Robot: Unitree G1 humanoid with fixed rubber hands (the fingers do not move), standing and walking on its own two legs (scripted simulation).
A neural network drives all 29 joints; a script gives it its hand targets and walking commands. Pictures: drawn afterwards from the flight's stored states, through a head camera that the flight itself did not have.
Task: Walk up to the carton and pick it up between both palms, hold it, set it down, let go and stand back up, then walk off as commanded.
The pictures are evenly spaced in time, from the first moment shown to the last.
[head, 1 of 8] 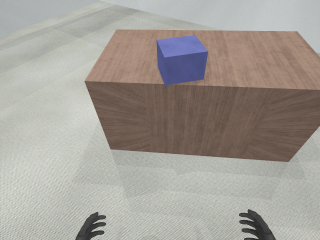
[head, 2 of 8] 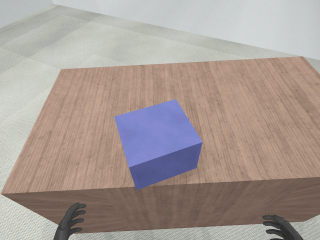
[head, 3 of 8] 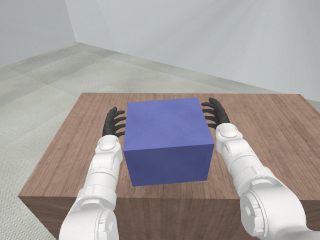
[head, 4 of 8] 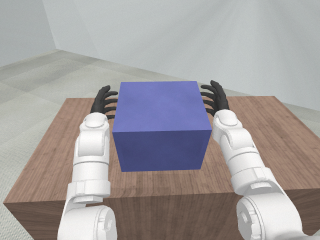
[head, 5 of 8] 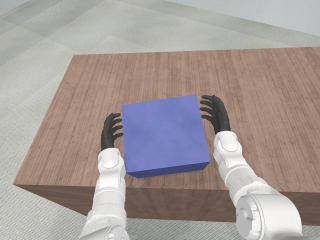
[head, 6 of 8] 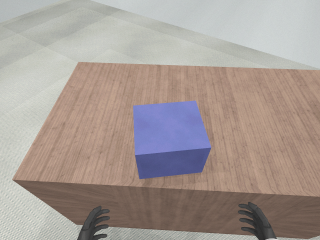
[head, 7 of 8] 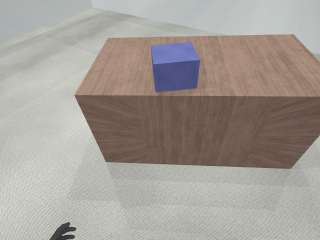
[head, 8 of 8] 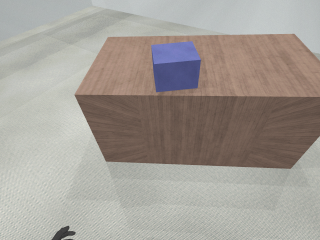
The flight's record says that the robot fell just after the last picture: no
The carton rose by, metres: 0.22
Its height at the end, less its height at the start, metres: +0.00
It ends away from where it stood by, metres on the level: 0.03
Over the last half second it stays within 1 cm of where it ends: yes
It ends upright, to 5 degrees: yes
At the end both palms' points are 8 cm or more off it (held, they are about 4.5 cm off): yes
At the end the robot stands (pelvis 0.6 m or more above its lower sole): yes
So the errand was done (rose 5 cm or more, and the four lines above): yes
